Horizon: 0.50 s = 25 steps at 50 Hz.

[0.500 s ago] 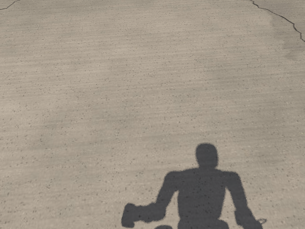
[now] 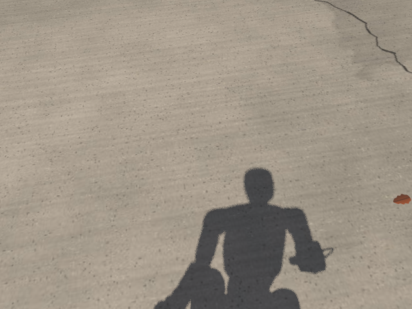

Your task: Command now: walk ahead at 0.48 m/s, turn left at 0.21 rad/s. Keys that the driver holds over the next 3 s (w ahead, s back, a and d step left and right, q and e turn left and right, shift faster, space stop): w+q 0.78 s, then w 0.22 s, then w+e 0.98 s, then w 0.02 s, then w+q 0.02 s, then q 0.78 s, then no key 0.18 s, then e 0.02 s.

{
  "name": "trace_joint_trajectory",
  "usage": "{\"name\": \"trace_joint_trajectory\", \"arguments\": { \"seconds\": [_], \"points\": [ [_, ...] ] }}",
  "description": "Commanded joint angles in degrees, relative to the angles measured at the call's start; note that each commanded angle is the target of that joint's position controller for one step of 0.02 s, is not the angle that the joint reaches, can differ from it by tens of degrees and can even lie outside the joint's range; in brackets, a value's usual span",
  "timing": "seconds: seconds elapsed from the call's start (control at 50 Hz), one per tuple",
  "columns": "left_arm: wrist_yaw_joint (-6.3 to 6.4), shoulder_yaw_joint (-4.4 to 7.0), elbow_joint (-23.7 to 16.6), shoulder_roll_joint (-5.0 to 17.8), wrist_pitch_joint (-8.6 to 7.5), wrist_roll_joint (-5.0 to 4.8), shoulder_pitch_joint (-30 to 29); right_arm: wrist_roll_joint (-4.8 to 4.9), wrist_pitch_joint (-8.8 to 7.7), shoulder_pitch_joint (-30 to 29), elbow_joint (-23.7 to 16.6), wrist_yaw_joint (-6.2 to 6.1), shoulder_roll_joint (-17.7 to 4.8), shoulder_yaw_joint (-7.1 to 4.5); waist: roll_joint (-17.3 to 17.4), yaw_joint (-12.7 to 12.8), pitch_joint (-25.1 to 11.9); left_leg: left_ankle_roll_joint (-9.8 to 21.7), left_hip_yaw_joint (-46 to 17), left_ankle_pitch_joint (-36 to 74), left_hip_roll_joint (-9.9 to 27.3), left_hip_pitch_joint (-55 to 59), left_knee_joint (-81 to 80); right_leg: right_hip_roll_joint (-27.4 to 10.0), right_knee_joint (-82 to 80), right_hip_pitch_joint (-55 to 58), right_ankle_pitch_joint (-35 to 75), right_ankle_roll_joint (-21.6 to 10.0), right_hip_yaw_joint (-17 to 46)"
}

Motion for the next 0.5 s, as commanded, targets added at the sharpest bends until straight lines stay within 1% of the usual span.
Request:
{"name": "trace_joint_trajectory", "arguments": {
  "seconds": [0.02,0.04,0.06,0.08,0.1,0.12,0.14,0.16,0.18,0.2,0.22,0.26,0.28,0.3,0.34,0.4,0.46,0.5],
  "points": [
    [1.23,1.66,-0.5,8.8,-0.77,0.64,1.3,0.43,-1.19,-3.5,-4.0,-0.45,-4.6,-0.8,-7.0,-1.6,1.5,3.8,2.0,-3.2,-4.6,8.2,-3.6,-17.0,6.9,-2.5,63.4,0.6,-1.7],
    [1.65,1.79,-0.1,9.6,-0.58,1.09,0.7,0.51,-1.28,1.2,-2.4,-0.88,-5.6,-1.24,-7.5,-3.8,-1.2,4.9,2.1,-5.9,-6.6,12.5,-3.8,-17.1,13.0,-0.9,71.2,1.3,-2.5],
    [1.9,2.06,0.0,10.5,-0.1,1.66,-0.2,0.64,-1.53,9.3,0.3,-1.34,-7.0,-1.9,-7.9,-7.0,-5.2,6.0,1.7,-8.0,-8.2,19.3,-4.9,-17.0,23.1,-0.4,74.4,1.9,-3.3],
    [1.93,2.28,-0.2,11.6,0.21,1.34,-1.9,0.28,-1.98,17.9,3.0,-1.85,-7.9,-2.52,-6.9,-11.2,-8.9,7.6,-0.1,-6.0,-7.2,30.2,-8.9,-16.1,35.7,-5.6,68.8,2.3,-5.0],
    [1.83,1.62,-2.0,10.0,-0.14,0.89,-2.5,-0.74,-1.82,26.3,4.3,-2.71,-12.1,-3.9,-1.0,-13.9,-14.8,11.6,-15.2,-12.6,4.6,43.2,-9.0,-12.9,55.1,-17.4,46.9,2.5,-7.4],
    [0.62,1.28,-3.2,6.0,-0.56,-0.65,1.7,-0.05,-1.06,24.0,4.1,-2.69,-15.2,-5.12,14.6,-7.8,-18.1,22.0,-49.3,-12.2,18.0,56.7,-16.0,1.4,77.4,-42.0,-7.6,6.3,-5.3],
    [0.53,1.19,-4.3,8.9,-1.11,0.9,-2.3,1.8,-1.14,18.1,3.4,-1.93,-13.8,-5.21,3.9,-6.8,-14.0,21.6,-49.0,-13.4,16.4,52.7,-20.3,-2.7,78.9,-48.5,-5.2,4.2,3.0],
    [0.07,1.16,-5.6,9.6,-1.85,0.49,-7.2,1.77,-1.12,14.5,2.3,-2.01,-11.3,-4.79,0.0,-6.4,-8.1,20.4,-40.9,-13.1,15.4,45.4,-21.6,-5.8,76.0,-49.4,-0.7,4.0,3.3],
    [-0.14,0.96,-6.0,9.2,-2.26,0.45,-8.5,1.21,-1.15,13.2,2.8,-2.09,-8.3,-4.13,-5.0,-4.2,-3.0,18.1,-35.7,-8.0,13.3,37.1,-23.5,-8.0,70.8,-47.4,1.1,3.8,2.2],
    [-0.23,0.87,-6.9,8.5,-1.57,1.16,-10.1,1.12,-1.55,13.0,3.2,-2.34,-7.0,-3.68,-6.1,-2.8,-1.0,16.4,-32.0,-4.1,10.6,31.7,-24.0,-9.5,67.0,-45.1,1.0,4.4,2.4],
    [-0.4,0.5,-6.7,7.5,-0.37,1.86,-9.1,1.11,-1.89,12.4,3.5,-2.54,-6.4,-3.33,-5.4,-1.1,-0.7,15.2,-28.9,-1.3,8.3,28.1,-24.9,-10.2,64.5,-42.6,0.9,5.3,1.9],
    [-0.68,0.03,-7.1,6.1,1.36,2.33,-8.5,1.4,-2.8,13.6,4.0,-2.48,-8.0,-3.65,-3.3,-0.4,-1.1,14.9,-25.2,3.3,6.2,24.7,-25.7,-11.0,59.6,-41.2,0.8,6.8,0.3],
    [-0.76,-0.15,-7.7,5.7,1.77,2.29,-9.7,1.48,-2.99,14.2,4.1,-2.48,-8.8,-3.9,-2.7,-0.5,-0.8,14.8,-23.9,3.6,5.3,23.4,-26.2,-11.3,56.7,-41.5,2.2,7.5,-0.5],
    [-0.82,-0.3,-8.7,5.6,1.95,2.2,-12.2,1.51,-3.0,14.9,4.2,-2.54,-9.4,-4.05,-2.1,-0.9,-0.1,14.3,-23.1,3.0,4.5,22.4,-27.0,-11.7,53.4,-42.4,4.4,8.2,-1.3],
    [-0.88,-0.45,-10.9,5.7,2.06,2.01,-18.4,1.67,-2.83,17.2,4.6,-2.6,-9.4,-4.14,-1.0,-2.9,1.3,12.6,-22.7,2.6,3.2,22.7,-27.5,-11.9,46.1,-44.7,10.4,9.4,-2.2],
    [-1.11,-0.71,-12.7,5.5,2.04,1.57,-24.7,1.84,-2.49,21.1,5.1,-2.69,-9.6,-4.43,0.4,-6.0,0.2,9.6,-22.9,5.8,2.2,27.8,-25.1,-10.7,37.7,-46.0,17.6,9.8,-2.4],
    [-1.34,-0.94,-14.4,5.7,1.67,1.16,-29.7,1.28,-2.1,24.0,5.3,-3.1,-9.8,-4.57,1.2,-8.3,-0.3,9.2,-24.6,10.4,2.6,33.3,-21.8,-9.0,32.7,-47.2,18.0,9.6,-2.3],
    [-1.4,-1.08,-15.5,6.0,1.17,0.89,-32.0,0.71,-1.91,24.7,5.0,-3.4,-10.1,-4.71,1.8,-8.9,-0.4,9.1,-26.3,13.5,3.5,35.9,-19.3,-7.8,29.6,-46.4,16.2,9.0,-2.1]
  ]
}}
